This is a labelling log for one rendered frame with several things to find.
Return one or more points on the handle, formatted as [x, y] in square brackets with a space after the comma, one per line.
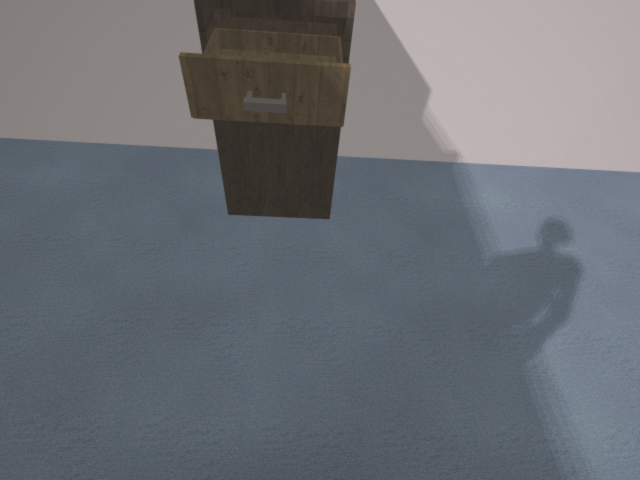
[264, 104]

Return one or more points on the drawer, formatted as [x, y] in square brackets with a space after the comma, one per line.
[308, 68]

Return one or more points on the cabinet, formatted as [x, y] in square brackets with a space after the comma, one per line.
[273, 169]

